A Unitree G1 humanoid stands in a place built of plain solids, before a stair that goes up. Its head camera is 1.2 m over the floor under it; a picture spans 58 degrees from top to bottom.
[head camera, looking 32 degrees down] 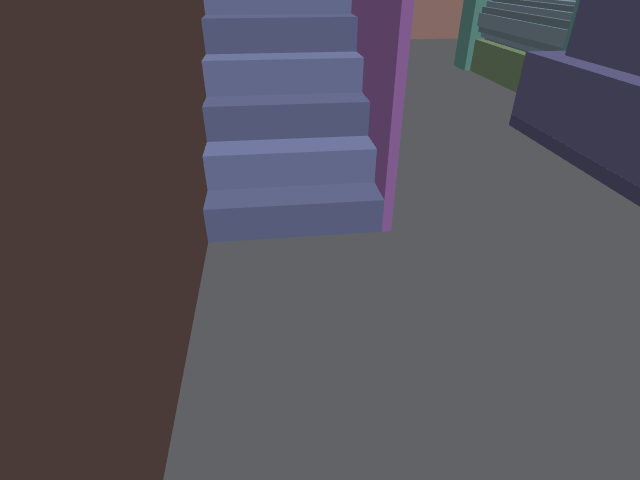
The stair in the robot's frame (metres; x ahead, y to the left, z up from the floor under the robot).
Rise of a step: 0.19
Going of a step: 0.22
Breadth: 0.92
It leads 7 degrees to the left of straight ahead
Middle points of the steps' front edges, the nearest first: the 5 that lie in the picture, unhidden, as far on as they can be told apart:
1.95 0.12 0.19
2.17 0.15 0.38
2.39 0.18 0.58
2.62 0.20 0.77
2.84 0.23 0.96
